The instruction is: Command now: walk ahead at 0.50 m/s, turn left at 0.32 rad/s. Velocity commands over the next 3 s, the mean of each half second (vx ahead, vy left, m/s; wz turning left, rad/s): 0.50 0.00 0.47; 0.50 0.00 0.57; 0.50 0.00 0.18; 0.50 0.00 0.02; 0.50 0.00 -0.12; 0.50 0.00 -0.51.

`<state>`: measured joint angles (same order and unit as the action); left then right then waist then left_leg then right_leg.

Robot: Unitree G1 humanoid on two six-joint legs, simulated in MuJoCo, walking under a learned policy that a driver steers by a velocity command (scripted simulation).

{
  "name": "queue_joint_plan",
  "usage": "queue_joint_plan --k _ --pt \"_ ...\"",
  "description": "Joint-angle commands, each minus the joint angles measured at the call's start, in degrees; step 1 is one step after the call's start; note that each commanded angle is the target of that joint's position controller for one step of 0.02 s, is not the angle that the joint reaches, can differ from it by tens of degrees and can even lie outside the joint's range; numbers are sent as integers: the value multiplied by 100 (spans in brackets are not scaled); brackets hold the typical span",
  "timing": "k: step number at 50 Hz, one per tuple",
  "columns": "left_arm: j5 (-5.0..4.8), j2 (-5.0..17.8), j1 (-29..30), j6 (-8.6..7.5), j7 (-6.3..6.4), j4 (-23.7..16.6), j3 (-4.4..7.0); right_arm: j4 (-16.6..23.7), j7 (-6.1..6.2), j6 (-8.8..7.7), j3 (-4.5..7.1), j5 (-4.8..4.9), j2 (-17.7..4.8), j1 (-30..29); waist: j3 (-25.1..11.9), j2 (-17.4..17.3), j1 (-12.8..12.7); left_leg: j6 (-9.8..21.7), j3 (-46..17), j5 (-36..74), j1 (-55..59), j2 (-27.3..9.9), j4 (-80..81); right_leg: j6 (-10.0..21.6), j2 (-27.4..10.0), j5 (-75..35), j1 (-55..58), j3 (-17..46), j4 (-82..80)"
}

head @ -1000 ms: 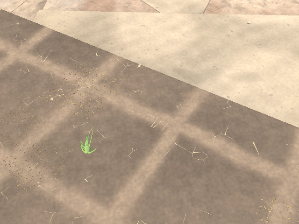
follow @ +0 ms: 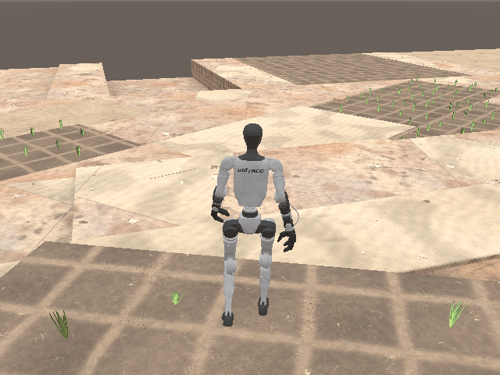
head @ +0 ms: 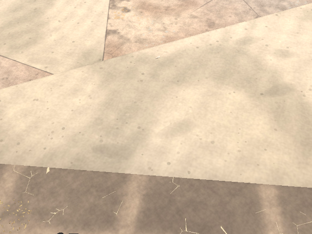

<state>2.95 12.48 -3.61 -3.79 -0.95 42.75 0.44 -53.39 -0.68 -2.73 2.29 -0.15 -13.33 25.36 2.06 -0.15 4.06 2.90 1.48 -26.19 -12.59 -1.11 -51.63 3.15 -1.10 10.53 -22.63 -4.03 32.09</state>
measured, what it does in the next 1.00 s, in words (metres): walks ahead, turning left: left foot, then right foot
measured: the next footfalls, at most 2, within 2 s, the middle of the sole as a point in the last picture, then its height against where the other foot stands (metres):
left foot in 0.46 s outside the picture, level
right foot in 0.98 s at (130, 195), level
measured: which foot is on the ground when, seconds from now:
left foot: up 0.00-0.44, down 0.46-0.98, up 1.00-1.00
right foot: down 0.00-0.44, up 0.46-0.96, down 0.98-1.00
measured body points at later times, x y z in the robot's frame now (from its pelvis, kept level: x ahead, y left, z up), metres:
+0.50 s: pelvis +0.24 +0.06 -0.02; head +0.27 +0.07 +0.43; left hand +0.16 +0.31 -0.16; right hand +0.49 -0.13 -0.12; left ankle +0.31 +0.13 -0.73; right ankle +0.09 -0.09 -0.67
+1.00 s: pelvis +0.49 +0.13 -0.01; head +0.51 +0.14 +0.44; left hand +0.54 +0.44 -0.09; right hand +0.66 -0.11 -0.13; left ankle +0.32 +0.13 -0.71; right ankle +0.61 +0.10 -0.74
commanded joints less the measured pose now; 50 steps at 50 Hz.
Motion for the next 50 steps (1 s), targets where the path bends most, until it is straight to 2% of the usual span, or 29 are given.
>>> queue_joint_plan --k 1,3,6,9,12,15,18,20,21,22,23,24,25,26,27,28,29,30,33,37,39,42,43,44,45,47,48,49,50 --pt "-111 788 -1273 -26 93 151 280 500 19 -33 172 19 -570 -211 -411 561 -661 190 -415 471 -2404 -303 -1453 639 -1822 75 2284 2048 -1873" --pt "-148 546 -1069 -100 133 186 220 433 -49 106 202 -105 -490 -157 -156 701 -415 61 -353 803 -2120 -416 -1306 429 -1471 -434 1755 1253 -2108" --pt "-195 609 -1254 -232 168 317 264 582 -136 244 220 -130 -338 -462 -92 521 -305 -46 -300 1252 -2315 -427 -1318 505 -1460 -1088 1692 697 -2304" --pt "-185 621 -1497 -259 193 453 291 788 -194 293 213 -170 -291 -1001 89 455 -352 -130 -265 1794 -2790 -493 -1002 578 -1454 -1327 1802 231 -2386" --pt "-173 636 -1595 -236 191 543 298 1024 -266 288 140 -170 -203 -1601 261 445 -431 -129 -76 2377 -2716 -454 -13 541 -1338 -1449 1795 -265 -2359" --pt "-177 812 -1792 -206 210 644 343 1279 -337 294 72 -189 -197 -2148 394 452 -555 36 252 2471 -2441 -377 815 505 -1456 -1717 1962 -553 -2290" --pt "-165 973 -1965 -113 233 738 391 1446 -342 293 84 -214 -305 -2372 403 402 -599 295 546 1939 -2176 -180 1277 406 -1547 -2656 2453 -827 -1893" --pt "-159 1174 -1948 -40 252 761 436 1437 -292 298 140 -224 -410 -2128 125 525 -453 531 796 1314 -1609 204 1387 318 -1536 -4468 2729 -1035 -1072" --pt "-158 1273 -1925 22 257 770 463 1327 -255 281 197 -220 -503 -1660 -164 540 -239 673 845 1016 -1085 446 1472 293 -1523 -5085 2761 -1101 -273" --pt "-181 1338 -1855 79 242 737 478 1095 -187 222 280 -238 -611 -865 -620 391 136 833 784 1153 -58 659 1869 190 -1444 -4801 2411 -1187 918" --pt "-183 1210 -1828 84 223 602 438 838 -86 185 453 -296 -1063 27 -1170 -145 519 1095 -188 803 1363 130 2319 -24 -1245 -3194 1296 -1216 2597" --pt "-181 418 -2031 53 111 179 279 931 -15 198 606 -231 -1809 -226 -1467 -1478 -3 1871 -3247 768 2904 -1600 2835 -414 -109 2033 -1275 -891 4609" --pt "-133 915 -1299 -8 96 -39 359 1035 -10 256 617 -34 -1798 0 -1753 -618 408 2104 -4476 918 2942 -1852 3567 -449 128 1978 -1938 439 5089" --pt "-203 877 -981 -67 79 -164 341 921 52 277 556 -23 -1580 -265 -920 -370 216 1981 -3537 1284 2416 -1781 3596 -384 -217 1421 -2305 565 4942" --pt "-218 862 -1047 -129 93 -114 316 905 79 255 465 1 -1240 -494 -431 -54 -26 1749 -2924 1919 1596 -1539 3633 -352 -435 975 -2019 538 4357" --pt "-161 843 -1129 -106 106 -44 324 929 97 210 406 -4 -1048 -746 -225 74 -275 1512 -2458 2450 1045 -1206 3669 -363 -562 843 -1636 575 3920" --pt "-66 826 -1305 -9 98 -13 317 974 108 164 350 21 -894 -928 -228 37 -473 1416 -2125 2859 650 -976 3744 -427 -607 789 -1240 608 3673" --pt "-16 793 -1397 100 81 13 315 1004 86 105 324 21 -863 -957 -327 15 -550 1390 -1942 3150 472 -864 3779 -484 -599 783 -1002 598 3507" --pt "-16 650 -1155 274 43 -112 285 954 44 -7 363 24 -1035 -726 -237 -27 -568 1373 -1688 3168 194 -577 3923 -613 -535 414 -1074 464 2885" --pt "-42 659 -153 304 24 -453 263 890 35 4 369 33 -1052 -229 59 -247 -214 1170 -1835 2876 412 -439 3997 -667 -449 -530 -1589 464 1732" --pt "-27 599 183 286 -34 -608 227 884 72 19 382 44 -1111 -49 -13 -278 -68 1067 -1801 3433 603 -353 3825 -670 -258 -885 -1496 409 1313" --pt "-89 588 449 212 -69 -767 171 923 88 74 384 -23 -1129 87 -142 -372 24 1018 -1844 4198 737 -342 3466 -628 1 -895 -1175 371 1053" --pt "-108 681 405 169 -83 -745 192 1042 74 73 386 -98 -1175 -64 -263 -359 -12 983 -1822 4510 538 -335 3347 -593 168 -1010 -791 197 1332" --pt "-120 716 343 130 -77 -756 192 1116 74 88 388 -121 -1207 -169 -247 -411 -82 964 -1891 4624 483 -356 3183 -544 202 -720 -605 251 1274" --pt "-113 748 232 102 -65 -822 182 1157 120 110 405 -76 -1250 -262 -87 -466 -220 896 -2122 4344 514 -437 3072 -482 147 -37 -421 545 625" --pt "-145 983 -743 54 -8 -529 278 1249 155 99 399 -112 -1313 -570 -308 -447 -670 745 -2247 4833 560 -398 2298 -281 371 358 621 501 -8" --pt "-116 1148 -1463 -24 77 -375 360 1236 139 54 367 -48 -1235 -621 -604 -125 -1059 567 -1925 4555 458 -99 1168 -107 107 21 1452 699 -808" --pt "-38 1536 -2265 -72 202 -383 429 1395 116 -5 206 14 -690 -391 -1622 754 -1159 395 -1393 2708 -147 216 -473 183 -1374 1221 2827 2264 -1030" --pt "-20 1929 -2026 -8 225 -413 500 1402 87 -29 169 70 -491 517 -1700 1766 -522 201 -908 -579 -1965 1113 -1578 928 -2372 1189 3677 4978 -1644"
